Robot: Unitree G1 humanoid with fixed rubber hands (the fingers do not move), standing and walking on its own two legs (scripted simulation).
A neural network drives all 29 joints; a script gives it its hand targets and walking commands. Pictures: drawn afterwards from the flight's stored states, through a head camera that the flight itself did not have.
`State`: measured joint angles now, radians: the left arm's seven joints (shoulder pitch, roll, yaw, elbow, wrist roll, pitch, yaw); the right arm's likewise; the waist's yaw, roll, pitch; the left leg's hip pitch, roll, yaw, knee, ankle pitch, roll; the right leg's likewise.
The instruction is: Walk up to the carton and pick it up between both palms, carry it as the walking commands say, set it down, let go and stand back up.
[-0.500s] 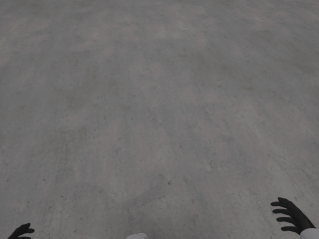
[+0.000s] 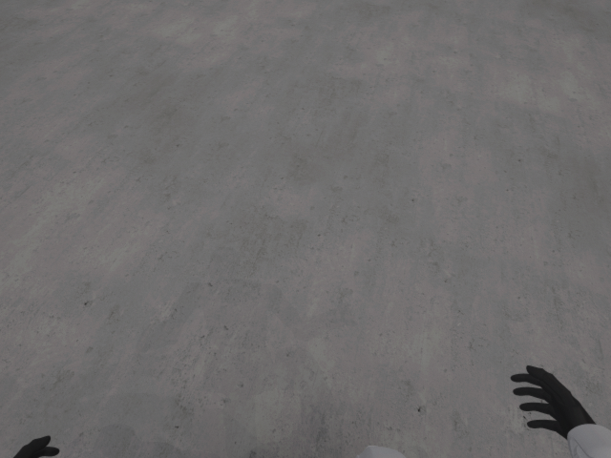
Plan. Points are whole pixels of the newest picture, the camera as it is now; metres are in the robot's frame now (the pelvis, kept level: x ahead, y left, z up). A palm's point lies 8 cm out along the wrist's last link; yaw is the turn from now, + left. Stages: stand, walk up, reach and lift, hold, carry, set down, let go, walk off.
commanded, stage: walk up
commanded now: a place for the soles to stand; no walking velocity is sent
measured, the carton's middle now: out of the picture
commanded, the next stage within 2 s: none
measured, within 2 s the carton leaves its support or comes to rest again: neither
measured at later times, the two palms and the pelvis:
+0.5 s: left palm out of the picture +0.01 +0.47 -0.06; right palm (346, 205) +0.53 -0.07 -0.04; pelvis +0.17 +0.11 -0.01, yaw +27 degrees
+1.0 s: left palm out of the picture +0.12 +0.55 -0.03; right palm (220, 130) +0.75 +0.20 -0.05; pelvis +0.38 +0.26 +0.01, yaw +48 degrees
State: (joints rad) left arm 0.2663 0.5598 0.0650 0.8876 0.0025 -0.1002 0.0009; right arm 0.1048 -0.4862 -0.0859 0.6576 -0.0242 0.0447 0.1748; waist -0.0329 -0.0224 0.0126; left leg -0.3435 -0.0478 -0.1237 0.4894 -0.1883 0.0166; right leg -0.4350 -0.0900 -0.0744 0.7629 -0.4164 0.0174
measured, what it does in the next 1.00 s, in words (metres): walks ahead, turning left: right foot, then left foot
